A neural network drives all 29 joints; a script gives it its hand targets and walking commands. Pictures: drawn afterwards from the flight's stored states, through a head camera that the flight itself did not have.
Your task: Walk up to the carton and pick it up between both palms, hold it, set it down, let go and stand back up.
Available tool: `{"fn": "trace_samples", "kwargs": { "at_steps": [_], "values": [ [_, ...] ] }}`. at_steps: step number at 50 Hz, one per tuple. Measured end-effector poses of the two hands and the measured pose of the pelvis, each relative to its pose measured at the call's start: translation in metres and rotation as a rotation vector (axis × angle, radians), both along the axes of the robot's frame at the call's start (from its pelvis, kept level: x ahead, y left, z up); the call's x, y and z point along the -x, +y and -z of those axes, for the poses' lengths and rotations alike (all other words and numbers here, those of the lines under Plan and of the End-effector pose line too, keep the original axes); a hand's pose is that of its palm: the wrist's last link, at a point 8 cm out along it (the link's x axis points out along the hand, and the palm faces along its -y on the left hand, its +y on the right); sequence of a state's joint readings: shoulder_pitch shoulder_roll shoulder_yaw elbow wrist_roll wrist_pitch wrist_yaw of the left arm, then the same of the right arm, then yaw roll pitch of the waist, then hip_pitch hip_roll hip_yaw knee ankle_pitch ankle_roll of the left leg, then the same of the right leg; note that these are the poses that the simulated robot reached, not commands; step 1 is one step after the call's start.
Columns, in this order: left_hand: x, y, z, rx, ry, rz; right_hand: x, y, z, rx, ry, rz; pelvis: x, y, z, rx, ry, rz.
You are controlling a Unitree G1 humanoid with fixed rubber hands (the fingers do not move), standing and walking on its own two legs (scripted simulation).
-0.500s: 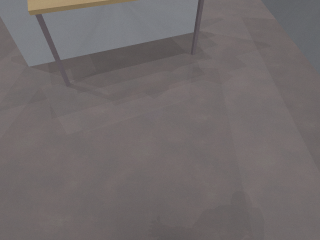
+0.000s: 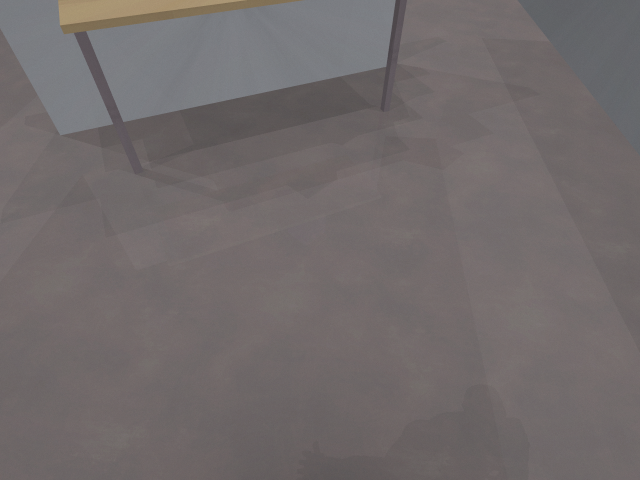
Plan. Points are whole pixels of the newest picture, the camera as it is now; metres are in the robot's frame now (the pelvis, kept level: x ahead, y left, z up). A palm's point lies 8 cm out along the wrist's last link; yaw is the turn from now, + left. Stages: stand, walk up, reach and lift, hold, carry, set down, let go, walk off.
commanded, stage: stand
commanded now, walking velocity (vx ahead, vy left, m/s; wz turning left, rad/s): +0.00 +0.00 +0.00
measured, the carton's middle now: out of the picture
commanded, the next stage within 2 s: walk up in 1.84 s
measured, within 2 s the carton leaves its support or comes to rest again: neither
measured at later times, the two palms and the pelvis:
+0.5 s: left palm out of the picture +0.07 +0.28 -0.11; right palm out of the picture +0.05 -0.26 -0.13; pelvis +0.00 +0.00 +0.00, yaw +0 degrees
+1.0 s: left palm out of the picture +0.07 +0.28 -0.11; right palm out of the picture +0.06 -0.27 -0.13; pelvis +0.00 +0.00 +0.00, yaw +0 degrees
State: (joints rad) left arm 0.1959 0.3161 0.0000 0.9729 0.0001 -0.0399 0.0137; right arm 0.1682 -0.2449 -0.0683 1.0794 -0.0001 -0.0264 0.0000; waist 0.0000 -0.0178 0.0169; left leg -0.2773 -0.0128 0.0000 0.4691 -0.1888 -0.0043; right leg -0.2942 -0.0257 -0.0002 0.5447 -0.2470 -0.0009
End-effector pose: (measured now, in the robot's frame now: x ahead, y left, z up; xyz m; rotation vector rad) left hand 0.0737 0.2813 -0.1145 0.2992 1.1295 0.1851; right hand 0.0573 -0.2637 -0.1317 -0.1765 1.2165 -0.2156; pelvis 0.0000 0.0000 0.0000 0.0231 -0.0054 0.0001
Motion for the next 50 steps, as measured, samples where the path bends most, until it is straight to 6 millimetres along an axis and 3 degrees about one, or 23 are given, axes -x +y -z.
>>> {"fn": "trace_samples", "kwargs": {
  "at_steps": [11, 50],
  "values": [
    [0.0038, 0.0011, -0.0004, 0.002, 0.008, -0.002, 0.0064, 0.0007, -0.0008, 0.001, 0.018, 0.003, 0.0016, 0.0010, -0.0017, 0.001, -0.001, 0.000],
    [-0.0001, 0.0000, -0.0023, 0.003, 0.014, -0.004, -0.0023, -0.0021, -0.0046, 0.005, 0.010, -0.006, -0.0032, -0.0005, -0.0046, 0.000, -0.007, 0.002]
  ]
}}
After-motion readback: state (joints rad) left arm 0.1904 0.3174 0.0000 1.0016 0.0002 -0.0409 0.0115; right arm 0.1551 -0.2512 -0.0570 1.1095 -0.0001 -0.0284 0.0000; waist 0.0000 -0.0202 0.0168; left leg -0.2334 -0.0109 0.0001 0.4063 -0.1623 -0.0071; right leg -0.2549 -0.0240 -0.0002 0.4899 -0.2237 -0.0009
